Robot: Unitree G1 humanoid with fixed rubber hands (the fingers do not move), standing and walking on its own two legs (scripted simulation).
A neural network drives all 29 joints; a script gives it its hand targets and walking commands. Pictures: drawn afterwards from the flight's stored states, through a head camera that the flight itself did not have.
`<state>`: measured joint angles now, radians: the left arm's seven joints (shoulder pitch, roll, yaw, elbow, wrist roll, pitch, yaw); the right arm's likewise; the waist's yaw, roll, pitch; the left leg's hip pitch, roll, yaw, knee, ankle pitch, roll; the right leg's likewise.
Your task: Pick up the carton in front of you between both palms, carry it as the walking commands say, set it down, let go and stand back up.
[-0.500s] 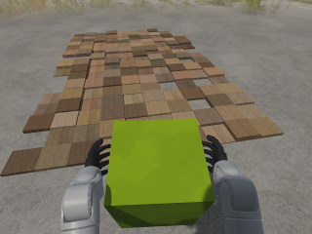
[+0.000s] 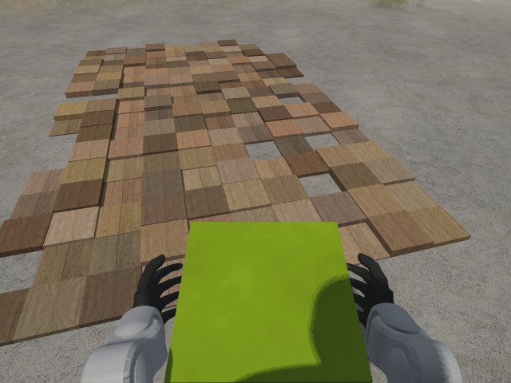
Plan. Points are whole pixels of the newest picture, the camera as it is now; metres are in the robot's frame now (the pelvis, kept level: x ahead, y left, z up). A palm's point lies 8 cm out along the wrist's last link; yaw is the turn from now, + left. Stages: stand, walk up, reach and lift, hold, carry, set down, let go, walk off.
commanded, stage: carry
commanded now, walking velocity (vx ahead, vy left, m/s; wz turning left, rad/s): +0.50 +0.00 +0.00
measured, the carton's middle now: (263, 323) +0.24 -0.01 +0.02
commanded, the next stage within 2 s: none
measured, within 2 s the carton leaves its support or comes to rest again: neither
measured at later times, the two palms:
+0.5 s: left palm (185, 138) +0.60 +0.12 +0.13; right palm (323, 130) +0.63 -0.18 +0.13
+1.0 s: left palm (189, 87) +1.01 +0.15 +0.08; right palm (284, 85) +1.00 -0.15 +0.08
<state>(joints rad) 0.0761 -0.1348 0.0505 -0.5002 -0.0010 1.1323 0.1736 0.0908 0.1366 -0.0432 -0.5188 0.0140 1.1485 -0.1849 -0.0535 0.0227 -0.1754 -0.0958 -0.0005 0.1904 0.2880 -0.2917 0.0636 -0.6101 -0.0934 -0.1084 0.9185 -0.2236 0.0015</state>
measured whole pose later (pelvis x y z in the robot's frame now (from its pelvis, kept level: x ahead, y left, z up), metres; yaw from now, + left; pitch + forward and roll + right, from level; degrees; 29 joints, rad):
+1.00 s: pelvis +0.65 +0.01 -0.01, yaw +1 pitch +6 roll -1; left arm -0.52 -0.15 0.32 -0.21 0.01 1.01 0.22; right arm -0.50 0.16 -0.28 -0.22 0.03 1.00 -0.20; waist -0.08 0.00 0.12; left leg -0.33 -0.02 0.15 0.51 -0.29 0.10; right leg -0.76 -0.04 -0.03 1.27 -0.34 -0.06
